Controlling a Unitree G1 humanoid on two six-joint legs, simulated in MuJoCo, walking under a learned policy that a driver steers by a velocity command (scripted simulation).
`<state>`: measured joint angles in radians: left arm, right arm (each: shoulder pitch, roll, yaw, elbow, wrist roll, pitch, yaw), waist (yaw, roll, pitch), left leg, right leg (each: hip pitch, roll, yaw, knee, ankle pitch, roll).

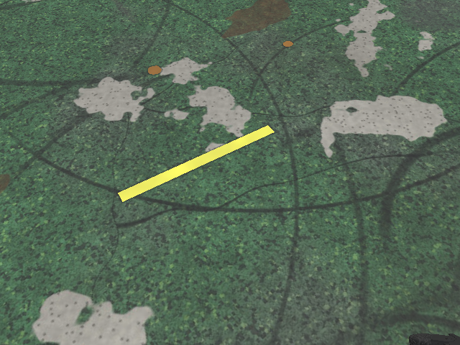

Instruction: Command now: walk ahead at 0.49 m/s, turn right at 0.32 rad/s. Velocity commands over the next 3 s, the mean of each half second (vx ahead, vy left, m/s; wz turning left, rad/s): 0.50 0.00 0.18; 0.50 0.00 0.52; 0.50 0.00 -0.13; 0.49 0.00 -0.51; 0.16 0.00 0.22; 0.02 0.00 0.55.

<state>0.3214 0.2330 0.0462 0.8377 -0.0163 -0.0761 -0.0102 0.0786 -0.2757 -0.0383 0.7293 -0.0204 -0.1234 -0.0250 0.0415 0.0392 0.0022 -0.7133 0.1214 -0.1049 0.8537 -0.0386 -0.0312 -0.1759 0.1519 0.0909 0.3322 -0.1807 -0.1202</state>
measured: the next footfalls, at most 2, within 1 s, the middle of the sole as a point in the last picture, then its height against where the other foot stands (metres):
left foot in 0.22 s outside the picture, level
right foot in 0.74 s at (258, 306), level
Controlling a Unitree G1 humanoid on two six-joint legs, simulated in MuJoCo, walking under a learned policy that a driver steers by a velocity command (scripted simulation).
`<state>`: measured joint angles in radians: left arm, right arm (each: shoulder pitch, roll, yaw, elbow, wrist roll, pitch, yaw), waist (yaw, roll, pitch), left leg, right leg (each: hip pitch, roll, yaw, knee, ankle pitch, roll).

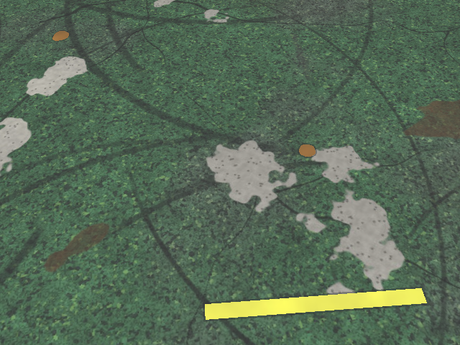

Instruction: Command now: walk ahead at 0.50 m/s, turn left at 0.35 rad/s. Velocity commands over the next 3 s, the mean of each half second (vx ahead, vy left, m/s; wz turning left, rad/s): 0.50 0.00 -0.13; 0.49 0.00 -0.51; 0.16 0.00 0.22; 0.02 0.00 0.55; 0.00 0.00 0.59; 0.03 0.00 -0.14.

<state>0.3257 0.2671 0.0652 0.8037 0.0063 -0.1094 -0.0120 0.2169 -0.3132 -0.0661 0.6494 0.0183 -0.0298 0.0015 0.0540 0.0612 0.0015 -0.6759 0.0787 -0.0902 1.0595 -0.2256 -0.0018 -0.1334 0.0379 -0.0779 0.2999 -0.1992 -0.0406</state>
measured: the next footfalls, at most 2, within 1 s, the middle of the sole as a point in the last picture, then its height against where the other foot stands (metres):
left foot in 0.24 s outside the picture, level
right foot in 0.76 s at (313, 344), level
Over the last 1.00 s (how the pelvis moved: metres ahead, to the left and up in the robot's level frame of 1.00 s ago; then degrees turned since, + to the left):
0.55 0.09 0.00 26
